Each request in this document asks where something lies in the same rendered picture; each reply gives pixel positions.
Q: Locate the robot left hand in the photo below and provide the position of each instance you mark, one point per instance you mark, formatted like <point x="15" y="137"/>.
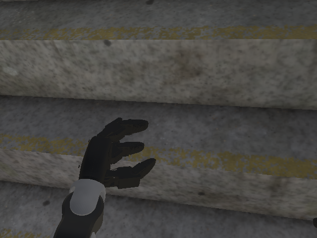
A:
<point x="105" y="149"/>

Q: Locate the left robot forearm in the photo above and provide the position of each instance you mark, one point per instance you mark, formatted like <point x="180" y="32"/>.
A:
<point x="82" y="210"/>

